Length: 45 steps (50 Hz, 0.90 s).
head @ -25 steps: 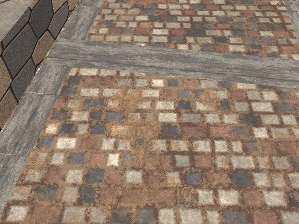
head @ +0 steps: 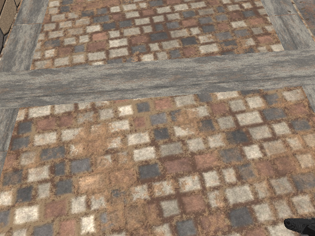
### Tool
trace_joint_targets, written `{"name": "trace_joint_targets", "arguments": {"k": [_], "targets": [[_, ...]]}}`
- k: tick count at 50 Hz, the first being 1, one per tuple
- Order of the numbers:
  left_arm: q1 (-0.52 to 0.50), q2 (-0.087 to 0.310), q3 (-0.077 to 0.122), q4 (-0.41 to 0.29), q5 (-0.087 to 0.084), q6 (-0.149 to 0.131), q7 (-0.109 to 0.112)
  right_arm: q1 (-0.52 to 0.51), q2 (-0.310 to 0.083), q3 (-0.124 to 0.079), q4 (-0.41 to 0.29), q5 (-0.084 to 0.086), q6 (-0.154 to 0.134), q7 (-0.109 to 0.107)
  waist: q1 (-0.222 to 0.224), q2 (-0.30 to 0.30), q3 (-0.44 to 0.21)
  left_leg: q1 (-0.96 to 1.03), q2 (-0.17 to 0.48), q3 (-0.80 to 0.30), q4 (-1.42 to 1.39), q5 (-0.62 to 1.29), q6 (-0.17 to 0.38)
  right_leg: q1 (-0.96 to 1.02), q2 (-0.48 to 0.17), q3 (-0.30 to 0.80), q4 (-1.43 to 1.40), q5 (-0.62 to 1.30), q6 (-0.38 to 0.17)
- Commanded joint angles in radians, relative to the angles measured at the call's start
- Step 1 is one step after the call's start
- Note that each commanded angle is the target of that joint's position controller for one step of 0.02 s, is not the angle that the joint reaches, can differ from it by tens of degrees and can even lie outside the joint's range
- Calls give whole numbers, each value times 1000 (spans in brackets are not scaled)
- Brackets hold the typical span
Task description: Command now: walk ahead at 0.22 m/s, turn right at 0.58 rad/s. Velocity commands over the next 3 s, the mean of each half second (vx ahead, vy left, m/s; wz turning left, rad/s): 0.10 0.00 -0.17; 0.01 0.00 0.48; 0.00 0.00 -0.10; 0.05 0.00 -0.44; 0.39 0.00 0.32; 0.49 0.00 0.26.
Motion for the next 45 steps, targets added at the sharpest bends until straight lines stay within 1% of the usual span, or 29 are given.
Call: {"name": "trace_joint_targets", "arguments": {"k": [1, 4, 6, 7, 8, 9, 10, 11, 12, 13, 15, 18, 22, 23, 24, 25, 27, 28, 30, 34, 36, 38, 39, 40, 41, 42, 43, 44, 45], "targets": [[-4, 171, 49, -58, -6, 12, 21, -25, -66, -15, -60, 11, -3, 9, -11, -139, -141, 208, -96, 58, -134, 110, -6, -42, -178, 135, -7, 455, -94], [-32, 150, 46, -70, -2, 22, 29, 5, -113, -35, -56, 6, -12, 16, -41, -159, -143, 233, -92, 9, -218, 49, 29, 30, -204, 258, 94, 373, -73], [-73, 111, 34, -95, 0, 20, 29, 93, -135, -45, -40, -9, -28, 10, -93, -138, -179, 393, -34, 6, -334, 219, 81, 9, -135, 250, 250, 280, -19], [-39, 51, 14, -114, 18, 18, 28, 146, -184, -52, -45, -27, -27, -1, -90, 20, -286, 616, 164, -160, -299, 539, 149, -107, -48, 150, 497, -50, 32], [163, 33, 5, -106, 5, 17, 24, 158, -207, -52, -33, -46, -8, 1, 10, 277, -383, 814, 385, -501, -310, 651, 357, -322, 61, 83, 715, -550, 84], [207, 132, 22, -58, 3, 26, 23, 125, -140, -42, -45, -12, 3, 6, 5, 188, -368, 746, 378, -570, -339, 376, 382, -358, -24, 98, 827, -488, 118], [101, 174, 33, -52, 1, 44, 28, 90, -73, -20, -60, -4, 10, 8, -33, 103, -273, 657, 290, -426, -348, 230, 338, -366, -49, 74, 865, -417, 142], [50, 155, 31, -48, 7, 61, 35, 60, -40, -3, -54, -11, 20, 15, -32, 50, -232, 568, 222, -336, -369, 88, 296, -342, -69, 51, 831, -371, 152], [22, 134, 25, -53, 19, 74, 38, 22, -18, 10, -49, -8, 28, 21, -25, 55, -178, 471, 180, -289, -400, -15, 278, -304, -96, 41, 755, -335, 161], [15, 99, 15, -55, 22, 78, 32, -5, -32, 9, -40, -8, 36, 24, -5, 91, -133, 378, 126, -227, -432, -63, 253, -232, -116, 2, 632, -304, 164], [-11, 53, -1, -55, 28, 65, 28, 5, -76, -8, -30, -3, 49, 22, -22, 146, -114, 342, 65, -164, -434, -4, 250, -137, -97, -70, 427, -298, 165], [-28, 77, 6, -42, 18, 50, 29, 59, -138, -31, -26, 12, 61, 13, -47, 139, -162, 425, 103, -241, -412, -1, 287, -90, -82, -64, 262, -178, 147], [-34, 96, 18, -33, 24, 38, 26, 56, -136, -34, -32, 36, 80, -2, -26, 104, -147, 324, 70, -272, -400, -187, 229, 47, -92, -66, 62, -9, 78], [-26, 126, 26, -37, 35, 35, 28, 55, -119, -30, -39, 33, 78, -4, -23, 56, -149, 256, 44, -238, -364, -221, 195, 93, -160, -23, 60, -4, 42], [-31, 158, 39, -25, 40, 36, 27, 52, -99, -29, -55, 30, 74, -2, -47, -92, -117, 194, -40, -117, -292, -286, 151, 65, -213, 30, 37, -62, -4], [-42, 139, 37, -33, 43, 34, 28, 48, -98, -29, -57, 29, 72, 0, -40, -174, -95, 161, -104, -28, -178, -309, 114, 47, -284, 101, -23, -40, -51], [-102, 145, 38, -63, 52, 22, 38, 81, -105, -42, -48, 26, 72, 6, -41, -247, -88, 87, -115, 57, 130, -439, 75, 65, -449, 219, -57, 267, -143], [-110, 135, 35, -71, 42, 14, 43, 101, -126, -54, -41, 26, 79, 7, -41, -196, -92, 49, -95, 41, 272, -480, 54, 83, -479, 214, -37, 425, -169], [-148, 126, 33, -72, 21, 7, 45, 133, -92, -51, -33, 33, 101, 7, -64, -136, -90, 5, -61, 35, 335, -445, 25, 125, -443, 111, 2, 551, -139], [-142, 157, 48, -59, 14, 35, 39, 69, -49, -27, -80, 41, 114, 30, -21, -195, -108, 134, -45, 137, 123, -327, 5, 117, -373, -44, 23, 547, -104], [-124, 174, 54, -51, 6, 41, 36, 69, -76, -36, -98, 43, 117, 44, -14, -208, -124, 203, -57, 169, 14, -298, 22, 123, -388, -56, 49, 516, -98], [-140, 176, 53, -46, -14, 34, 32, 131, -92, -49, -85, 36, 120, 45, -55, -189, -132, 328, -88, 208, -170, -153, 61, 79, -382, -93, 126, 450, -59], [-99, 153, 48, -27, -14, 23, 26, 173, -118, -62, -76, 30, 120, 34, -70, -138, -144, 445, -104, 178, -272, -30, 94, 14, -346, -140, 219, 364, -8], [-59, 116, 38, -28, 19, 13, 19, 215, -217, -90, -86, 30, 119, 16, -67, 66, -180, 643, 45, -58, -307, 340, 165, -182, -265, -226, 453, 81, 90], [-132, 56, 12, -98, 54, 6, 22, 232, -319, -103, -112, -3, 108, 15, -83, 301, -211, 698, 324, -472, -340, 596, 415, -450, -97, -185, 698, -501, 162], [-189, 113, 27, -94, 33, 6, 24, 262, -252, -83, -108, -16, 88, 22, -141, 143, -273, 691, 338, -457, -347, 565, 484, -454, -115, -43, 852, -526, 164], [-194, 124, 31, -95, 12, 11, 26, 212, -227, -75, -104, -11, 75, 20, -112, 110, -216, 636, 285, -366, -350, 449, 437, -473, -131, -34, 872, -444, 151], [-182, 130, 36, -74, 15, 15, 34, 158, -202, -71, -105, 10, 72, 12, -87, 55, -172, 596, 216, -293, -355, 319, 369, -475, -151, -34, 830, -357, 146], [-184, 139, 42, -70, 23, 20, 44, 111, -181, -63, -112, 25, 79, 2, -73, 52, -145, 556, 183, -262, -360, 266, 329, -467, -159, -29, 778, -288, 149]]}}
